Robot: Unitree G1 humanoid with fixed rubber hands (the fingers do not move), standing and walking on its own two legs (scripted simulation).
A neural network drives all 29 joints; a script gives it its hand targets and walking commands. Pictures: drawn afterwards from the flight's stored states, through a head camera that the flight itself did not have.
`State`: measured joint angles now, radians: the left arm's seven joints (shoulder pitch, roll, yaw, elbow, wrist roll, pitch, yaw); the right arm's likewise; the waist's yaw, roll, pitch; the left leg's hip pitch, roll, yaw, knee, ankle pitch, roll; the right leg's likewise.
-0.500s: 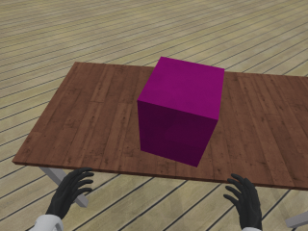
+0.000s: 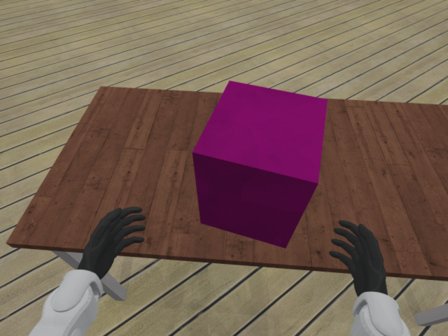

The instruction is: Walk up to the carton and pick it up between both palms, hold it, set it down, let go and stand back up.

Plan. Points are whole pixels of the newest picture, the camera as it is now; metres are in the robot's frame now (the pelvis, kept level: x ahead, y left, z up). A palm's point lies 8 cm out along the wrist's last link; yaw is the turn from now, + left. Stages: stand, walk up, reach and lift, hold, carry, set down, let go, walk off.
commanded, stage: reach and lift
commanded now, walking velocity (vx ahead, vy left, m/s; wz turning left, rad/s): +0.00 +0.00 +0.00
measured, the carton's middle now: (258, 167) +0.45 -0.04 +0.02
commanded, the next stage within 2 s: none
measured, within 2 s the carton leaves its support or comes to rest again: neither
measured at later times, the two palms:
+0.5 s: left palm (121, 198) +0.32 +0.20 +0.09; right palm (368, 232) +0.28 -0.19 +0.07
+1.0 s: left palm (136, 149) +0.40 +0.19 +0.13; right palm (375, 192) +0.33 -0.21 +0.10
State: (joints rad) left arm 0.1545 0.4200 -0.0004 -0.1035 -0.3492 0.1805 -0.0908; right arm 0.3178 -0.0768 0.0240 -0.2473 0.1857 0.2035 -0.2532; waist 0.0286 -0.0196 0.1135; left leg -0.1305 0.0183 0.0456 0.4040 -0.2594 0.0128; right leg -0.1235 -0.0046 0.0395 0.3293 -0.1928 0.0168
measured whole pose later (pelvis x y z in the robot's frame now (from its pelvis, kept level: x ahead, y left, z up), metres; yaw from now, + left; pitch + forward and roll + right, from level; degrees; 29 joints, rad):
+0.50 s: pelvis -0.01 +0.00 +0.00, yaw +0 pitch -1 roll -1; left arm -0.23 0.42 0.00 0.00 -0.32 0.42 -0.11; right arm -0.06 -0.14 -0.02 -0.09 0.25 0.35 -0.26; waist -0.02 -0.02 0.11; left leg -0.13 0.02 0.05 0.39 -0.24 0.01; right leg -0.12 0.00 0.04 0.31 -0.17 0.02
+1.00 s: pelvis -0.01 +0.00 +0.00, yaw +0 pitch -1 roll -1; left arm -0.64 0.44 0.00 0.48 -0.32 0.40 -0.09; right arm -0.45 -0.14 -0.07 0.27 0.25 0.36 -0.26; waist -0.09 -0.02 0.09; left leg -0.13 0.02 0.05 0.39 -0.23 0.01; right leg -0.12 0.00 0.04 0.31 -0.16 0.03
